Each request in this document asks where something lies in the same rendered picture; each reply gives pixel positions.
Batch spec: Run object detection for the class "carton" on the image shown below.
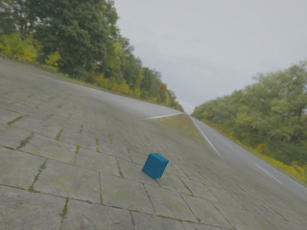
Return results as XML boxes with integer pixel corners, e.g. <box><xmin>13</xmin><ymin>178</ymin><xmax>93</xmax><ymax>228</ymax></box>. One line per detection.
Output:
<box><xmin>142</xmin><ymin>153</ymin><xmax>169</xmax><ymax>180</ymax></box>

